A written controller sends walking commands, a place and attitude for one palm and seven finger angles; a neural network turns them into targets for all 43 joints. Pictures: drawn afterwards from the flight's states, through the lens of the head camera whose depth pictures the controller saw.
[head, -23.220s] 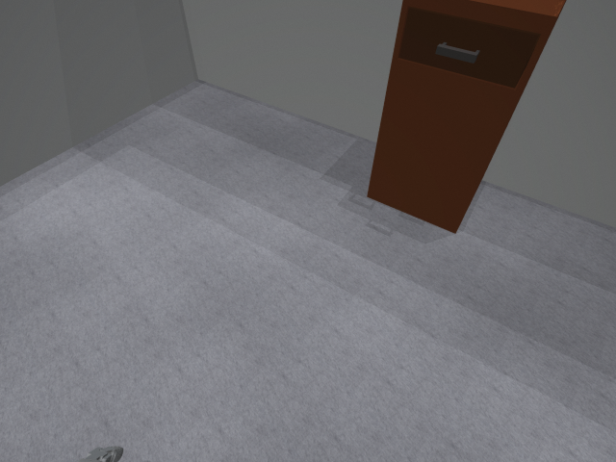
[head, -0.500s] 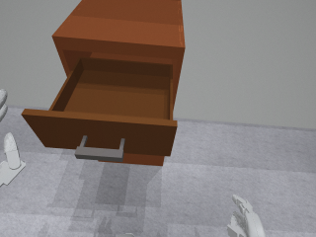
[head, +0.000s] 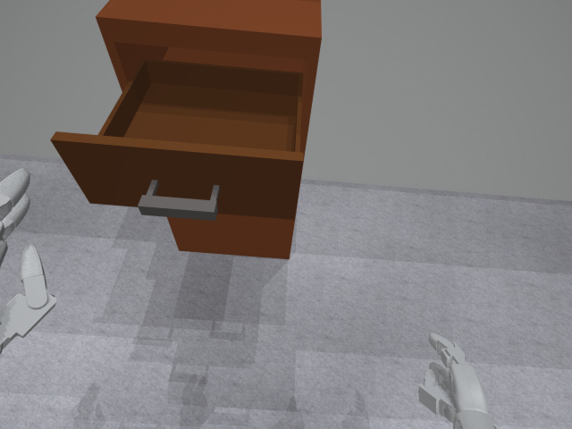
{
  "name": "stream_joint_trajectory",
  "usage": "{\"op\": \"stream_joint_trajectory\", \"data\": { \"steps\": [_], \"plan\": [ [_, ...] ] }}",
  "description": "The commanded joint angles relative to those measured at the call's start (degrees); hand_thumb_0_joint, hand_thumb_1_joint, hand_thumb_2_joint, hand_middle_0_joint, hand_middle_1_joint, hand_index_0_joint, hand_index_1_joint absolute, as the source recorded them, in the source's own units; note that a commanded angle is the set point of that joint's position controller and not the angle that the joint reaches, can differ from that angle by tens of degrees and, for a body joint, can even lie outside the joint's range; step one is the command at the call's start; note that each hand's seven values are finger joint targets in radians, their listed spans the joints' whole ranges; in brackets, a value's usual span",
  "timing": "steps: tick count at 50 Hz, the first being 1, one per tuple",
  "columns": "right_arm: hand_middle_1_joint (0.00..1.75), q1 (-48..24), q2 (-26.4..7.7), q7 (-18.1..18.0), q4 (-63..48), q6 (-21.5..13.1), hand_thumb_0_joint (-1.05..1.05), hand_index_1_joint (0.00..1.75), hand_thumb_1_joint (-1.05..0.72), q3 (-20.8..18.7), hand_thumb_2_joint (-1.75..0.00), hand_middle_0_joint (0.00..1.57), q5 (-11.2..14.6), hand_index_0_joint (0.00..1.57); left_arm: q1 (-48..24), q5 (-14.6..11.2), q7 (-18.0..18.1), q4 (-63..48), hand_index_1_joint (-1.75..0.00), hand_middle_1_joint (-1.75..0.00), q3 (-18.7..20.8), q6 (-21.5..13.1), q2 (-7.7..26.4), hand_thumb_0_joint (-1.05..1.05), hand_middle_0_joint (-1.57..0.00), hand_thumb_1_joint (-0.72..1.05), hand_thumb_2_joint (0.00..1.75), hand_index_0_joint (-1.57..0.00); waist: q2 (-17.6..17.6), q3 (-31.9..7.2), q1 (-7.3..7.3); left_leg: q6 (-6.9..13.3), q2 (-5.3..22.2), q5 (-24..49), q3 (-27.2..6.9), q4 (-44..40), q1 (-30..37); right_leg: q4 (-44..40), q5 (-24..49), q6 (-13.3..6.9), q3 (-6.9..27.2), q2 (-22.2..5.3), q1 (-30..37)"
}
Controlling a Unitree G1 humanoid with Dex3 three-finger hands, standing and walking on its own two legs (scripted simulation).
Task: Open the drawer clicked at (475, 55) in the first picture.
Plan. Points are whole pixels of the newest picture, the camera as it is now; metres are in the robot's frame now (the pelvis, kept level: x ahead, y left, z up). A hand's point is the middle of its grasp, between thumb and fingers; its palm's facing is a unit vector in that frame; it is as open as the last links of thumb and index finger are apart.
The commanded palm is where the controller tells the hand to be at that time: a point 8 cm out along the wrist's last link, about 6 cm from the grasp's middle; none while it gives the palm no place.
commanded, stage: stop stepping back and stand still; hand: left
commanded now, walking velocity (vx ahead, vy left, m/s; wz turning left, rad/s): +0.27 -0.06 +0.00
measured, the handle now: (182, 197) +0.46 +0.21 +0.00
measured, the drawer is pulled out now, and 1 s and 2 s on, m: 0.30 0.30 0.30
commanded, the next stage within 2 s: let the arm hang, fingers relaxed in 0.66 s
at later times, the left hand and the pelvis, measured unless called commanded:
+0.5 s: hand out of the picture +0.08 +0.21 +0.17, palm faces +0.39 -0.80 -0.46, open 7.4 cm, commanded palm +0.02 +0.26 +0.19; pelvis -0.10 -0.03 +0.00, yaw +3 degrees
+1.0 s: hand out of the picture -0.04 +0.15 -0.15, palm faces +0.11 -0.97 -0.21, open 7.4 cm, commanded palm none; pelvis -0.12 -0.03 -0.01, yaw +6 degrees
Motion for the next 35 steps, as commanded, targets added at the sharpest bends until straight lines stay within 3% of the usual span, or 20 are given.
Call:
{"op": "stream_joint_trajectory", "data": {
  "steps": [1,5,7,9,10,12,13,16,18,19,20,21,22,24,26,27,29,30,33,35],
  "plan": [
    [0.3,0.0,-6.1,1.1,-9.0,-5.1,0.0,0.3,-0.9,-1.7,-0.9,0.2,-0.6,0.2,4.0,-0.1,1.3,-20.8,-0.3,-0.3,7.2,-4.0,8.5,0.0,-0.2,0.9,0.9,-0.2,15.5,-13.6,-0.16,7.5,17.8,34.6,-12.4,-7.5,9.4,11.5,-7.2,1.5,1.8,0.6,0.6],
    [0.3,-0.9,-6.7,1.2,-10.0,-5.2,0.0,0.3,-0.9,-0.2,-0.9,0.2,0.8,0.2,5.1,-0.5,2.4,-17.6,-0.3,-0.3,7.8,-1.8,8.1,0.0,-0.2,0.9,0.9,-0.2,15.6,-8.3,-0.56,3.9,11.9,-8.1,-8.5,-10.4,-2.9,-6.5,-1.7,1.7,-2.2,0.8,11.9],
    [0.3,-1.5,-6.4,0.9,-9.7,-3.8,0.0,0.3,-0.9,-0.2,-0.9,0.2,0.8,0.2,3.5,0.1,2.5,-12.7,-0.3,-0.3,8.6,-1.7,9.1,0.0,-0.2,0.9,0.9,-0.2,8.8,-6.4,-1.01,0.7,5.1,-21.1,-3.6,-4.7,-9.4,-17.1,-1.4,-0.9,-0.3,-1.8,17.1],
    [0.3,-0.3,-7.3,0.6,-9.5,-2.6,0.0,0.3,-0.9,-1.5,-0.9,0.2,0.8,0.2,1.1,-0.4,2.3,-11.7,-0.3,-0.3,9.2,-0.9,10.6,0.0,-0.2,0.9,0.9,-0.2,-7.9,-5.0,-0.52,-1.6,-1.2,-15.1,-1.7,23.5,-3.2,-32.4,-25.7,-8.4,24.9,-16.7,-3.5],
    [0.3,0.6,-7.2,0.5,-8.2,-1.9,0.0,0.3,-0.9,-1.6,-0.9,0.2,0.4,0.2,0.3,-0.2,2.0,-9.4,-0.3,-0.3,6.5,-0.3,8.2,0.0,-0.2,0.9,0.9,-0.2,-8.6,-1.9,-1.52,-1.2,-1.0,-10.5,-2.5,32.5,-5.0,-33.0,-21.6,-9.5,25.0,-19.0,-6.9],
    [0.3,-0.8,-6.4,0.4,-7.1,-2.0,0.0,0.3,-0.9,-0.6,-0.9,0.2,-0.1,0.2,-0.4,-0.2,1.6,-5.4,-0.3,-0.3,5.6,-0.6,7.2,0.0,-0.2,0.9,0.9,-0.2,-3.8,-2.7,-2.56,-1.0,1.2,-7.2,-3.2,31.9,-4.9,-29.2,-15.1,-7.6,15.0,-16.2,-6.9],
    [0.3,-1.0,-6.4,0.2,-7.0,-2.0,0.0,0.3,-0.9,-0.3,-0.9,0.2,-0.2,0.2,-0.5,0.5,1.6,-4.5,-0.3,-0.3,4.9,-0.9,7.0,0.0,-0.2,0.9,0.9,-0.2,-4.2,-3.3,-2.26,-0.5,1.9,-7.7,-2.3,26.0,-3.9,-28.5,-13.9,-6.8,11.6,-15.1,-5.2],
    [0.3,-1.0,-5.9,-0.6,-7.2,-3.5,0.0,0.3,-0.9,0.1,-0.9,0.2,-0.2,0.2,-0.6,1.9,2.3,-5.8,-0.3,-0.3,3.1,-1.6,6.1,0.0,-0.2,0.9,0.9,-0.2,-3.6,-4.0,-0.87,1.9,1.5,-12.6,1.4,5.5,2.4,-27.3,-15.4,-6.3,10.8,-14.0,-1.2],
    [0.3,0.9,-6.3,-0.8,-7.3,-5.0,0.0,0.3,-0.9,0.1,-0.9,0.2,-0.6,0.2,-0.7,2.1,3.1,-9.3,-0.3,-0.3,3.4,-2.2,6.7,0.0,-0.2,0.9,0.9,-0.2,1.2,-4.7,-1.28,2.9,1.4,-10.4,1.9,-9.7,7.6,-22.3,-13.3,-4.6,8.5,-10.0,2.5],
    [0.3,0.9,-7.3,-1.1,-8.0,-5.5,0.0,0.3,-0.9,-0.4,-0.9,0.2,-0.6,0.2,-0.2,1.5,3.3,-11.0,-0.3,-0.3,4.0,-2.6,7.7,0.0,-0.2,0.9,0.9,-0.2,6.2,-4.5,-0.93,4.1,5.0,-10.1,-2.3,-15.1,8.3,-15.8,-7.9,-3.0,6.5,-6.2,4.5],
    [0.3,1.0,-8.6,-0.9,-8.7,-5.6,0.0,0.3,-0.9,-1.1,-0.9,0.2,-0.9,0.2,-0.8,1.5,3.4,-13.8,-0.3,-0.3,4.3,-3.4,7.7,0.0,-0.2,0.9,0.9,-0.2,14.2,-6.3,-0.33,6.5,10.6,-8.8,-11.1,-16.3,8.8,-6.6,-2.7,-1.2,2.5,-1.7,4.8],
    [0.3,0.5,-8.8,-0.3,-9.0,-5.7,0.0,0.3,-0.9,-1.5,-0.9,0.2,-0.5,0.2,-1.0,1.9,3.4,-15.3,-0.3,-0.3,5.1,-3.4,8.3,0.0,-0.2,0.9,0.9,-0.2,17.0,-8.0,0.5,7.7,14.4,-4.6,-14.7,-14.1,8.4,-0.2,0.4,0.4,-2.1,0.8,4.2],
    [0.3,1.0,-6.8,-0.2,-7.5,-5.5,0.0,0.3,-0.9,-0.7,-0.9,0.2,-0.5,0.2,1.0,2.0,3.2,-12.9,-0.3,-0.3,6.3,-3.1,9.2,0.0,-0.2,0.9,0.9,-0.2,18.8,-6.4,-0.62,7.8,15.5,-15.3,-17.0,-17.4,2.1,3.1,-4.6,0.4,-1.8,-0.1,3.9],
    [0.3,0.4,-6.7,-0.2,-7.7,-5.6,0.0,0.3,-0.9,-0.7,-0.9,0.2,-0.2,0.2,-0.1,2.1,3.1,-13.7,-0.3,-0.3,6.9,-2.5,9.5,0.0,-0.2,0.9,0.9,-0.2,17.8,-2.0,-0.42,7.4,14.0,-17.4,-13.6,-16.0,-4.0,2.2,-1.3,0.1,-2.0,0.4,6.3],
    [0.3,0.5,-7.3,-0.3,-6.7,-5.9,0.0,0.3,-0.9,-0.5,-0.9,0.2,0.1,0.2,0.8,1.9,2.9,-8.5,-0.3,-0.3,6.4,-2.6,8.2,0.0,-0.2,0.9,0.9,-0.2,9.7,-0.2,-0.32,5.7,11.0,-12.2,-9.7,-9.8,-7.8,-9.3,2.2,0.0,-0.6,-0.2,12.8],
    [0.3,0.5,-7.5,-0.3,-6.5,-5.7,0.0,0.3,-0.9,-0.9,-0.9,0.2,0.2,0.2,-0.4,1.7,2.7,-7.3,-0.3,-0.3,5.8,-2.9,7.5,0.0,-0.2,0.9,0.9,-0.2,5.3,0.0,-0.76,4.2,7.7,-10.8,-6.9,-5.1,-7.8,-14.6,2.8,-1.0,3.5,-1.7,13.3],
    [0.3,1.3,-7.2,0.1,-6.7,-4.9,0.0,0.3,-0.9,-2.0,-0.9,0.2,0.7,0.2,-0.3,1.3,2.5,-5.5,-0.3,-0.3,6.3,-3.3,8.0,0.0,-0.2,0.9,0.9,-0.2,-6.3,-2.2,-0.8,1.1,0.3,-14.8,-0.5,12.5,-8.8,-27.3,-14.2,-5.7,25.5,-13.7,9.8],
    [0.3,1.7,-7.3,0.4,-6.4,-4.1,0.0,0.3,-0.9,-2.4,-0.9,0.2,0.6,0.2,-0.2,1.1,2.4,-4.9,-0.3,-0.3,5.1,-3.4,6.8,0.0,-0.2,0.9,0.9,-0.2,-6.9,-2.0,-0.72,0.8,0.2,-13.9,-1.4,21.0,-10.4,-30.5,-14.2,-7.0,29.2,-17.6,9.8],
    [0.3,1.9,-6.2,0.8,-6.2,-3.2,0.0,0.3,-0.9,-1.1,-0.9,0.2,-0.1,0.2,-0.5,1.2,1.9,-4.9,-0.3,-0.3,4.9,-4.3,6.8,0.0,-0.2,0.9,0.9,-0.2,-2.6,-4.7,-1.59,0.3,2.4,-9.1,-2.8,18.6,-7.1,-26.4,-0.2,-8.9,17.8,-16.0,8.9],
    [0.3,0.5,-5.2,0.2,-7.0,-3.1,0.0,0.3,-0.9,-0.2,-0.9,0.2,-0.2,0.2,0.1,1.5,2.2,-6.2,-0.3,-0.3,4.4,-4.1,6.8,0.0,-0.2,0.9,0.9,-0.2,-3.0,-4.6,-0.69,0.9,2.2,-8.8,-0.4,8.1,-0.6,-26.1,-1.3,-7.8,13.0,-14.2,6.0]
  ]
}}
